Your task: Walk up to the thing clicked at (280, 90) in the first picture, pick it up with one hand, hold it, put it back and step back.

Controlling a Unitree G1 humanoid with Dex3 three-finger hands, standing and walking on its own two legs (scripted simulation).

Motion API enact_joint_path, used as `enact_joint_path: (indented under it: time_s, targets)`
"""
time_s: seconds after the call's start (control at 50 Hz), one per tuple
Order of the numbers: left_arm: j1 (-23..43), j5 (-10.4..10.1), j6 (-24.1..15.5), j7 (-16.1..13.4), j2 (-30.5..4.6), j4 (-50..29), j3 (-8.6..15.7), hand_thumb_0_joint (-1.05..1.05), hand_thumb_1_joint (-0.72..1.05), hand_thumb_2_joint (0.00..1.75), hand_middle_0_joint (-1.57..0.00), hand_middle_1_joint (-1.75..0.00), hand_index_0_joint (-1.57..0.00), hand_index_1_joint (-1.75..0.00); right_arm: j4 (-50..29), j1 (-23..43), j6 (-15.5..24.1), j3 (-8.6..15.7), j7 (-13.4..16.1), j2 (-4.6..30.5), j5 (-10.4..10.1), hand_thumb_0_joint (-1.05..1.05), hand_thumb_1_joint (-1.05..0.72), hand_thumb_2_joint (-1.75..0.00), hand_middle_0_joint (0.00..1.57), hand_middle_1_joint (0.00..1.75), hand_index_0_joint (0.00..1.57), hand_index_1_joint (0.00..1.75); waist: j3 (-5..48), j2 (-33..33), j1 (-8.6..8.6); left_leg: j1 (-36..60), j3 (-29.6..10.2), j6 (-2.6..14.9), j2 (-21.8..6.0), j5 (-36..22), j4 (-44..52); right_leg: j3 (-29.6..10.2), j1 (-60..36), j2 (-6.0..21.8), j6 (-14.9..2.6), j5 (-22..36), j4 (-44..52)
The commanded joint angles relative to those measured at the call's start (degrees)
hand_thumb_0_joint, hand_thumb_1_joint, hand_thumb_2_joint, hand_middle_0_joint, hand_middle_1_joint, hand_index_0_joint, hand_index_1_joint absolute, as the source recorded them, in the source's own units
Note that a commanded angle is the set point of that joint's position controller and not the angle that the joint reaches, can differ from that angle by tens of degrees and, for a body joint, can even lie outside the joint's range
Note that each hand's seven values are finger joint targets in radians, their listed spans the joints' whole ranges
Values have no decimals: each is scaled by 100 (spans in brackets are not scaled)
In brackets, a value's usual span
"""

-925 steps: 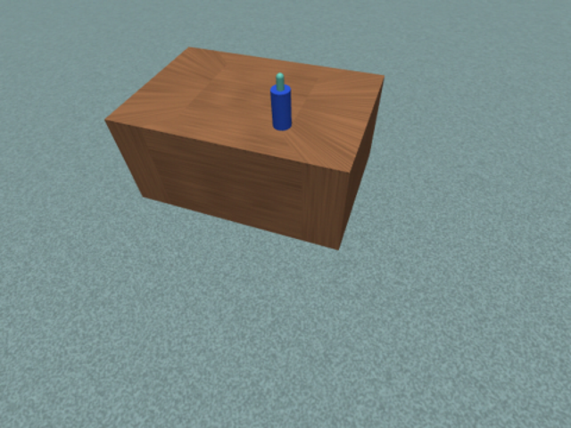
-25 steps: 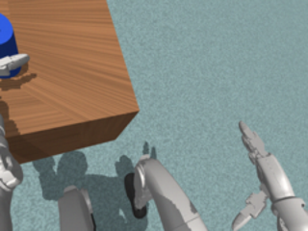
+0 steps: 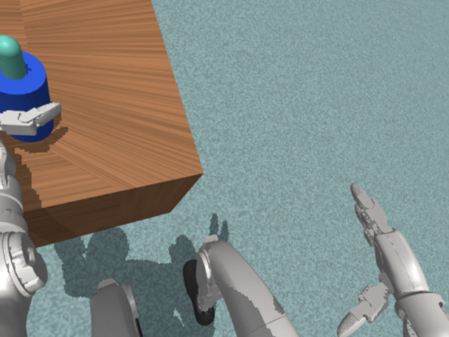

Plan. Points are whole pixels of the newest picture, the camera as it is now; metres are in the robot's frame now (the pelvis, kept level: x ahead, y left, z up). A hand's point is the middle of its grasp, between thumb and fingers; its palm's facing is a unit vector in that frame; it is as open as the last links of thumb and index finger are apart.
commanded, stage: settle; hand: left
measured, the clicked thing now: (19, 90) +0.56 +0.17 -0.04
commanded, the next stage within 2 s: lift in 0.50 s
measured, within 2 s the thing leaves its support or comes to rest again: leaves its support in 0.08 s
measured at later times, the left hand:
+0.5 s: hand (18, 76) +0.55 +0.17 +0.00, palm faces +0.15 -0.99 -0.01, open 10.2 cm
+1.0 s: hand (8, 89) +0.51 +0.17 +0.03, palm faces +0.12 -0.99 -0.02, open 10.3 cm
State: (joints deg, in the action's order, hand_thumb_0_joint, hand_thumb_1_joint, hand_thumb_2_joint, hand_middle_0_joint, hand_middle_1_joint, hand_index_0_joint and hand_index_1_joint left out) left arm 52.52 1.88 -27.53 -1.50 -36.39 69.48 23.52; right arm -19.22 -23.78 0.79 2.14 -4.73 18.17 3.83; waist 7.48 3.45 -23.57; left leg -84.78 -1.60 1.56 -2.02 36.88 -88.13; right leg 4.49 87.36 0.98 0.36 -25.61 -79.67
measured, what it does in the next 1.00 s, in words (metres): rises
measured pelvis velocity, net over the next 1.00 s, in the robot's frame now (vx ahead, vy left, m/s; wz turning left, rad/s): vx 0.02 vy -0.01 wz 0.03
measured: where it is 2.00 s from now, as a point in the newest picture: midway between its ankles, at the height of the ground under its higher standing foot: (169, 329)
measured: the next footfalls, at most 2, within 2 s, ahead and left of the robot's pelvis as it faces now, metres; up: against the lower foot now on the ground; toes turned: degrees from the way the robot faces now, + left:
none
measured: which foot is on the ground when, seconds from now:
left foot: down 0.00-1.00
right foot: down 0.00-1.00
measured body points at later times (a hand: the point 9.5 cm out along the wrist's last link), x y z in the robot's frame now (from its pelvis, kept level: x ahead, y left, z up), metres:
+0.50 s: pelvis +0.01 -0.01 +0.02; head +0.21 +0.05 +0.43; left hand +0.54 +0.22 +0.00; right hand +0.19 -0.28 +0.06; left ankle +0.02 +0.10 -0.56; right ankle +0.09 -0.13 -0.56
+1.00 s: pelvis +0.02 -0.01 +0.05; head +0.18 +0.04 +0.47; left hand +0.50 +0.22 +0.04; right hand +0.19 -0.28 +0.08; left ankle +0.02 +0.10 -0.56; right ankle +0.09 -0.13 -0.56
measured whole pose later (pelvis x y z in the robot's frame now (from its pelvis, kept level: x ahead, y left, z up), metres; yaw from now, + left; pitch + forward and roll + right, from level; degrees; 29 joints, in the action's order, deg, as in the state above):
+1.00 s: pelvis +0.02 -0.01 +0.05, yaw +2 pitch +27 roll -3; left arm 41.0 -2.7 -25.8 1.6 -25.9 60.5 21.3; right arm -6.6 -20.3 0.9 2.8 -1.6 15.6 2.6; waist 7.6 1.5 -17.0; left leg -68.8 -0.8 0.8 -1.5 34.1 -75.9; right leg 3.7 72.3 1.0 -0.2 -24.5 -69.9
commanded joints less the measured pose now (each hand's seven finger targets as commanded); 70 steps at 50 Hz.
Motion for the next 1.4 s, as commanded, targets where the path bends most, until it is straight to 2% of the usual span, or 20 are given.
enact_joint_path:
  time_s: [0.0,0.08,0.12,0.18,0.24,0.3,0.32,0.44,0.5,0.56,0.64,0.78,0.82,0.9,1.0,1.1,1.18,1.28,1.32,1.38]
  targets:
    - [3137,-255,-780,69,-1091,-1929,99,0,8,99,-112,-115,-113,-115,-372,-231,257,638,218,882,1,0,54,-5,5,5,5,5,4161,-3139,193,3961,-433,-382,29,-3528,1294,-118,-2131,-275,-308,1883,530]
    - [3380,-435,-982,42,-1256,-2740,262,0,9,103,-114,-118,-115,-118,-283,63,293,676,272,922,9,0,54,-5,5,5,5,5,4604,-2998,249,3891,-367,-303,75,-3562,1310,-205,-2744,-271,-302,2235,553]
    - [2765,-487,-920,93,-784,-1964,53,0,8,106,-114,-120,-115,-121,-56,138,295,585,283,802,-16,0,54,-5,5,5,5,5,4225,-2713,187,3538,-307,-246,100,-3434,1295,-249,-2849,-254,-289,2339,594]
    - [3004,-442,-1030,78,-1221,-2355,250,0,6,108,-115,-121,-115,-122,-21,163,317,643,322,890,-21,0,54,-5,5,5,5,5,4510,-2701,205,3410,-229,-191,138,-3245,1302,-343,-3158,-225,-273,2434,645]
    - [2903,-486,-996,136,-951,-2137,151,0,0,111,-116,-125,-117,-126,-30,198,303,602,328,800,-58,0,54,-5,5,5,5,5,4500,-2485,214,3371,-210,-186,169,-3250,1344,-356,-3308,-216,-273,2552,678]
    - [2872,-481,-1003,145,-1077,-2010,237,0,1,113,-118,-128,-119,-128,174,70,290,611,339,829,-57,0,54,-5,5,5,5,5,4204,-2502,234,3238,-213,-190,186,-3129,1419,-356,-3237,-201,-270,2430,741]
    - [3209,-454,-1050,162,-1295,-2331,330,0,-2,113,-118,-128,-119,-129,75,126,302,616,330,819,-58,0,53,-6,5,5,5,5,4539,-2568,267,3356,-203,-177,193,-3155,1380,-407,-3369,-184,-259,2463,755]
    - [2993,-390,-935,236,-1078,-1492,258,0,-5,117,-122,-133,-123,-134,202,114,289,648,326,790,-50,0,53,-5,5,5,5,5,4013,-2305,242,3147,-218,-160,199,-2881,1493,-379,-3252,-182,-250,2218,920]
    - [3295,-368,-955,263,-1208,-1810,288,0,-9,117,-126,-135,-127,-136,-183,251,328,566,309,718,-64,0,53,-5,5,5,5,5,4602,-2344,320,3209,-175,-149,220,-2810,1492,-468,-3690,-145,-227,2281,927]
    - [3086,-372,-891,272,-1099,-1449,264,0,-7,119,-126,-137,-128,-138,95,135,306,669,331,784,-54,0,53,-5,5,5,5,5,4166,-2246,330,2959,-152,-130,229,-2545,1600,-473,-3630,-137,-218,2076,1068]
    - [3108,-382,-897,297,-1039,-1728,201,0,2,114,-127,-137,-130,-136,17,210,300,789,354,881,-65,0,50,-6,5,5,5,5,4508,-2416,387,3609,-233,-204,170,-3156,1660,-306,-3433,-196,-278,2291,1006]
    - [3125,-583,-883,362,-1090,-2687,242,0,5,121,-132,-144,-135,-143,81,95,321,835,407,868,-122,0,51,-6,5,5,5,5,4667,-2453,530,3768,-153,-193,212,-2961,1863,-374,-3947,-164,-253,2288,1199]
    - [2614,-666,-794,383,-650,-2462,76,0,4,122,-132,-144,-134,-144,174,92,322,739,409,754,-136,0,51,-6,5,5,5,5,4359,-2362,596,3937,-180,-208,200,-3054,1954,-332,-3747,-178,-268,2219,1277]
    - [2570,-678,-758,310,-759,-3153,81,0,5,121,-130,-142,-133,-142,453,14,314,771,439,738,-138,0,52,-6,5,5,5,5,4294,-2382,751,4128,-155,-212,205,-3070,2112,-335,-3927,-167,-257,2234,1422]
    - [1749,-776,-569,289,-219,-3090,-120,0,5,122,-129,-142,-131,-142,421,100,307,760,485,703,-171,0,53,-6,5,5,5,5,3879,-1902,961,4222,-153,-213,222,-2925,2402,-295,-4116,-166,-240,2107,1675]
    - [1423,-817,-489,255,67,-3965,-293,0,8,122,-129,-141,-131,-141,580,-68,269,721,495,625,-185,0,53,-5,5,5,5,5,3898,-1864,1235,4722,-169,-264,200,-3143,2669,-220,-4188,-160,-251,2061,1838]
    - [338,-971,-317,265,748,-3752,-577,0,7,124,-130,-143,-132,-143,684,75,261,816,538,664,-252,0,53,-5,5,5,5,5,3501,-1234,1364,4501,-121,-205,225,-3069,2865,-229,-4603,-144,-214,2218,1995]
    - [288,-1028,-251,183,763,-4692,-643,0,9,126,-131,-143,-133,-144,961,-72,193,886,624,643,-308,0,54,-5,5,5,5,5,3247,-1132,1543,4763,-61,-196,256,-2949,3129,-292,-4826,-113,-191,2139,2243]
    - [-12,-1076,-199,197,1211,-4917,-919,0,8,127,-131,-144,-133,-145,888,-104,187,750,631,509,-313,0,55,-5,5,5,5,5,3162,-900,1527,4777,-54,-178,252,-2966,3220,-286,-4971,-106,-169,2213,2333]
    - [-252,-1091,-171,178,944,-5173,-787,0,9,127,-130,-144,-132,-144,1101,-229,173,739,646,520,-344,0,54,-5,5,5,5,5,3026,-975,1647,4950,-15,-179,279,-3037,3316,-319,-5069,-71,-166,2239,2416]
